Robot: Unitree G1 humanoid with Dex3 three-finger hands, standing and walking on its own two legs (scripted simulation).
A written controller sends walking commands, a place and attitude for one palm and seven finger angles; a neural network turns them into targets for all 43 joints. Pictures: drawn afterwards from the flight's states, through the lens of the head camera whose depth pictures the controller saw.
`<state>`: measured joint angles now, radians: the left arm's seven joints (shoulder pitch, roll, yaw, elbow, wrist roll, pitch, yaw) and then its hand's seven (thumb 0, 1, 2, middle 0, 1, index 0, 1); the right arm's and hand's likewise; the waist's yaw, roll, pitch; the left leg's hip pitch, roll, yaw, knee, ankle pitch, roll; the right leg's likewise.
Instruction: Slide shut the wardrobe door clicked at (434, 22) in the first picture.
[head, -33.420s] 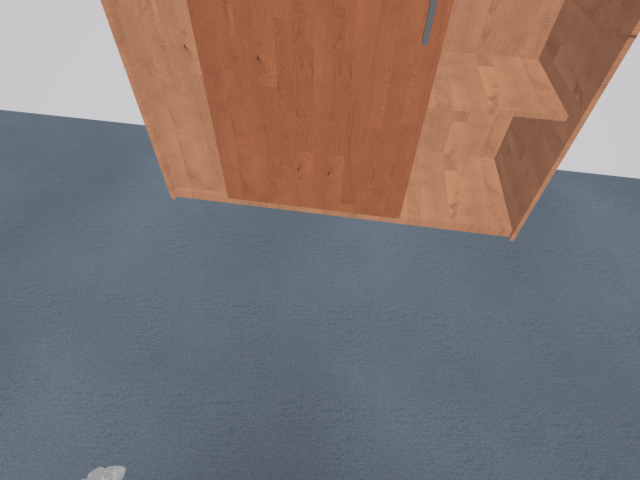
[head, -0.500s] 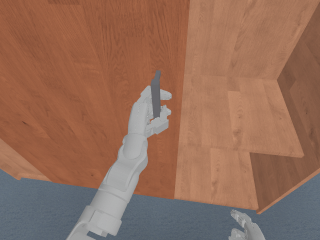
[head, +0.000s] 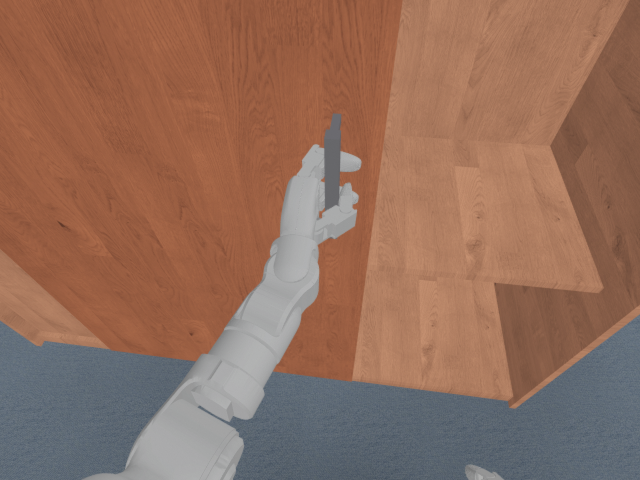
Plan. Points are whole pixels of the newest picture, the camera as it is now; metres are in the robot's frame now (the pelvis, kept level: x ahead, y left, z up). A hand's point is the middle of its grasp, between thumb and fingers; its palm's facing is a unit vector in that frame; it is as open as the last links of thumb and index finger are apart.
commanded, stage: step sideways, sliding the door along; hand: left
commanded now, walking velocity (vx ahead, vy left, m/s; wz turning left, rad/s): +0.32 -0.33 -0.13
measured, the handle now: (333, 181) +0.46 +0.01 +0.13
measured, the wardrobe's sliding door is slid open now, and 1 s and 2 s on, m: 0.47 0.42 0.11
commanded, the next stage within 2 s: none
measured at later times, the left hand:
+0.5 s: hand (356, 213) +0.40 -0.02 +0.12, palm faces -0.12 -0.99 -0.06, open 5.6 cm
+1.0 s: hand (404, 210) +0.41 -0.08 +0.12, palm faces +0.20 -0.98 -0.04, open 5.8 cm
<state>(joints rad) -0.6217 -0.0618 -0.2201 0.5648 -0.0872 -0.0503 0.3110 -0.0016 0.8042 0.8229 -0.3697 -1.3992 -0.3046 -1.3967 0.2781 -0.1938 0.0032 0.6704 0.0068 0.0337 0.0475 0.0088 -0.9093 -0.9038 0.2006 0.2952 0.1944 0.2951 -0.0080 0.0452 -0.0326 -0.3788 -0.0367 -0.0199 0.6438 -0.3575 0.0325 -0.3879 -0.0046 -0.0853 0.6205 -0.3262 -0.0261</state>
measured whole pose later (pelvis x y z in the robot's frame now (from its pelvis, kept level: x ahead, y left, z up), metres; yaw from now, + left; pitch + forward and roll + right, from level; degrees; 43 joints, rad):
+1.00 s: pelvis +0.04 -0.21 -0.01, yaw +4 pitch -3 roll +0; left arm -0.38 0.07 -0.02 0.08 -0.07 -0.10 0.20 0.00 0.82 0.87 -0.42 -1.40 -0.22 -1.40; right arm 0.02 -0.22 -0.03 0.63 0.03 -0.05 -0.04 0.01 -0.91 -0.90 0.20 0.30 0.20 0.30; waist 0.06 0.07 0.28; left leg -0.31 0.05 0.02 0.75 -0.38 -0.01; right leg -0.36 -0.09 -0.08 0.69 -0.25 0.02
